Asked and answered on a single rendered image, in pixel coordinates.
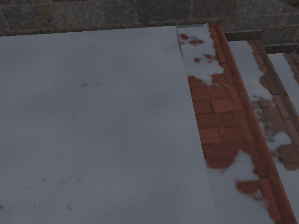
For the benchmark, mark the stairs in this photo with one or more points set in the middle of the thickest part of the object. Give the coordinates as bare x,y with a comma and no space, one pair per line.
272,84

